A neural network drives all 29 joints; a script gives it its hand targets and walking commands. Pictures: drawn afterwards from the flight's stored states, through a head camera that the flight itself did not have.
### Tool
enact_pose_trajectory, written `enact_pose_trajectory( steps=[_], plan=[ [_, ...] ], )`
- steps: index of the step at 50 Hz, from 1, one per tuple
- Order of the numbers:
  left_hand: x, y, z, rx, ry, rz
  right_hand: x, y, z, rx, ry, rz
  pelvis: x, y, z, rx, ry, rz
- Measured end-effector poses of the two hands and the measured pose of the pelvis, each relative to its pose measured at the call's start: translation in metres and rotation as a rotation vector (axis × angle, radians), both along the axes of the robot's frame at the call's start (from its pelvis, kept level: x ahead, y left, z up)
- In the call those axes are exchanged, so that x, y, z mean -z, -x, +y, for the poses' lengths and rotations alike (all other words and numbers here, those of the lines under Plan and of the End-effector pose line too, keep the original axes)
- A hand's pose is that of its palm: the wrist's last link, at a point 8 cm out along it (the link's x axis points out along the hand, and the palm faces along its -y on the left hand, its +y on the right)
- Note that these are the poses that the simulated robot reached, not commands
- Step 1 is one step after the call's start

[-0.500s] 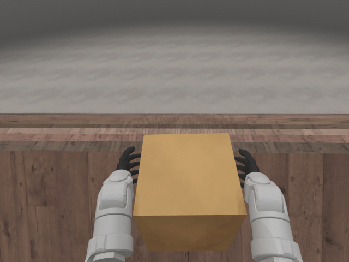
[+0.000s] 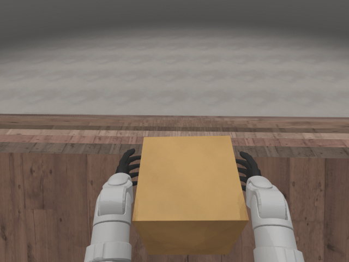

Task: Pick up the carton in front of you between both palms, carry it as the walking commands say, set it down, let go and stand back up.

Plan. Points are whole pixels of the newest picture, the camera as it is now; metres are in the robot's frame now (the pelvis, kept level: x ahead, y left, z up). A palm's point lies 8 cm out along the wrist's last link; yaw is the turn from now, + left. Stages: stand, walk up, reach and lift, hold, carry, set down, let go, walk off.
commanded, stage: carry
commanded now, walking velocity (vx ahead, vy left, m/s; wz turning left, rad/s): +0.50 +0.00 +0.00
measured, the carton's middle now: (187, 198) +0.28 +0.00 -0.02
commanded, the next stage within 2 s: none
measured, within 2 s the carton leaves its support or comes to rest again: neither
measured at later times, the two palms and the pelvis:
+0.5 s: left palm (119, 130) +0.43 +0.18 +0.09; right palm (229, 126) +0.44 -0.12 +0.09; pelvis +0.20 +0.02 +0.00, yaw +1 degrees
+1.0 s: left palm (133, 73) +0.74 +0.19 +0.09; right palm (212, 73) +0.73 -0.11 +0.10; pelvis +0.50 +0.05 -0.01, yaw -1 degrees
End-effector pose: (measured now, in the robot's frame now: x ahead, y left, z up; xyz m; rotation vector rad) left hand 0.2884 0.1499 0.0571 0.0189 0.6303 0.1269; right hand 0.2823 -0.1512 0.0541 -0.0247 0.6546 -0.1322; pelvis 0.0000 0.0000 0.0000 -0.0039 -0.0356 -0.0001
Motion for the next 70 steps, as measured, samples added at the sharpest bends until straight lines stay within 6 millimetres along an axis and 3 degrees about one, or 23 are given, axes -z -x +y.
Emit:
enact_pose_trajectory(
  steps=[4,11,17,24,31,35,40,47,50,56,63,70],
  plan=[
    [-0.009,-0.014,0.006,-0.014,0.020,-0.048,-0.010,-0.015,0.006,0.011,-0.017,-0.048,0.006,-0.013,0.006,-0.012,0.001,0.043],
    [-0.030,-0.050,0.018,-0.036,0.053,-0.078,-0.030,-0.051,0.018,0.027,-0.039,-0.078,0.007,-0.060,0.016,0.034,0.005,0.106],
    [-0.034,-0.089,0.002,-0.019,0.056,-0.060,-0.031,-0.082,0.003,0.076,-0.062,-0.062,0.011,-0.113,0.009,-0.009,0.030,0.128],
    [-0.031,-0.127,0.026,-0.108,0.087,0.012,-0.036,-0.143,0.027,0.021,-0.069,0.014,0.000,-0.184,0.016,-0.019,-0.015,0.143],
    [-0.021,-0.215,0.056,-0.101,0.115,-0.036,-0.025,-0.226,0.056,0.031,-0.069,-0.034,0.023,-0.270,0.047,0.021,-0.028,0.104],
    [-0.022,-0.265,0.052,-0.036,0.110,0.030,-0.021,-0.253,0.054,0.102,-0.078,0.026,0.013,-0.310,0.060,0.048,-0.014,0.115],
    [-0.037,-0.325,0.045,0.032,0.103,0.023,-0.039,-0.296,0.048,0.167,-0.073,0.014,-0.004,-0.365,0.066,0.047,0.013,0.126],
    [-0.043,-0.408,0.046,-0.005,0.098,-0.035,-0.051,-0.395,0.047,0.118,-0.064,-0.040,-0.002,-0.454,0.056,0.030,0.025,0.118],
    [-0.037,-0.449,0.044,-0.034,0.089,-0.042,-0.042,-0.445,0.044,0.087,-0.071,-0.044,0.008,-0.497,0.047,0.021,0.017,0.107],
    [-0.016,-0.551,0.031,-0.089,0.052,-0.034,-0.009,-0.561,0.032,0.030,-0.092,-0.033,0.035,-0.583,0.025,-0.012,0.017,0.078],
    [-0.012,-0.643,0.030,-0.170,0.092,0.043,-0.007,-0.667,0.032,0.019,-0.127,0.050,0.014,-0.652,0.010,-0.018,-0.011,0.092],
    [-0.032,-0.764,0.020,-0.112,0.092,-0.021,-0.027,-0.774,0.020,0.064,-0.111,-0.022,0.006,-0.732,0.011,-0.002,-0.023,0.107]
  ],
)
